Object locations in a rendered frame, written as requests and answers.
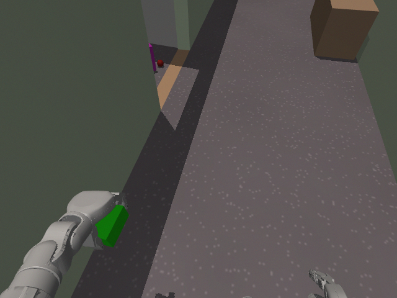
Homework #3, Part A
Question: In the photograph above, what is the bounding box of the left robot arm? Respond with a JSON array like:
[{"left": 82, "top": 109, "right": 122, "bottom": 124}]
[{"left": 0, "top": 211, "right": 92, "bottom": 298}]

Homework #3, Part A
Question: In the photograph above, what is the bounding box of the left robot hand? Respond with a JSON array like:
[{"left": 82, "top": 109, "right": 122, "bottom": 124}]
[{"left": 67, "top": 191, "right": 128, "bottom": 250}]

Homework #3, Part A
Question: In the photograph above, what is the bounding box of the right robot hand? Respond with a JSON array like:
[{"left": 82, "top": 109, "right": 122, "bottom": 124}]
[{"left": 308, "top": 269, "right": 348, "bottom": 298}]

